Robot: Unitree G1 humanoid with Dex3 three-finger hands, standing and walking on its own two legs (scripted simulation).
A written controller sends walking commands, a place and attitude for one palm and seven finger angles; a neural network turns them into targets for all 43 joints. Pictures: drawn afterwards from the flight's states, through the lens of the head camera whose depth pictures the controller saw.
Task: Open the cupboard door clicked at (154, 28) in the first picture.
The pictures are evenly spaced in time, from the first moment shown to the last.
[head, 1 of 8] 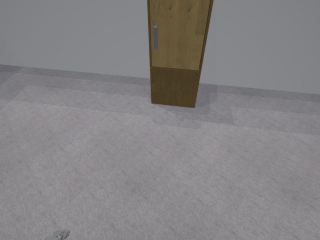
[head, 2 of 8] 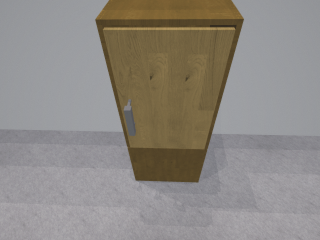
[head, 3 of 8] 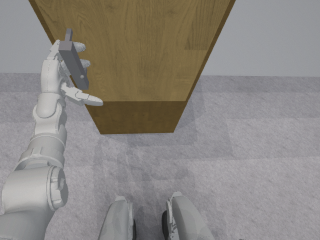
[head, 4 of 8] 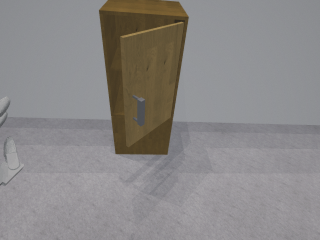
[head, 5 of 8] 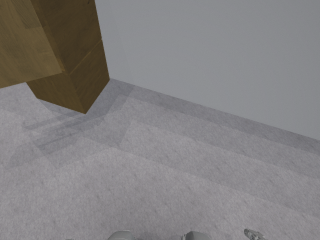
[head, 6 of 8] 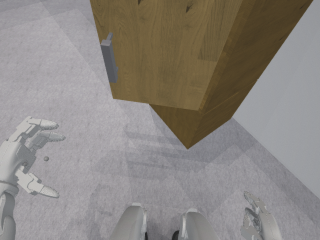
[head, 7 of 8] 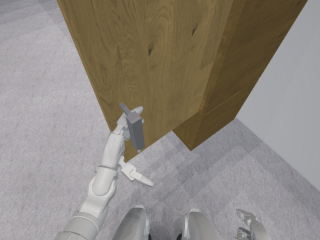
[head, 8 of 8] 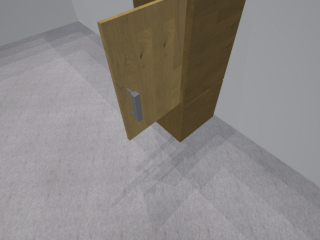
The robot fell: no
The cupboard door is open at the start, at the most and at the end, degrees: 0 94 93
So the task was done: yes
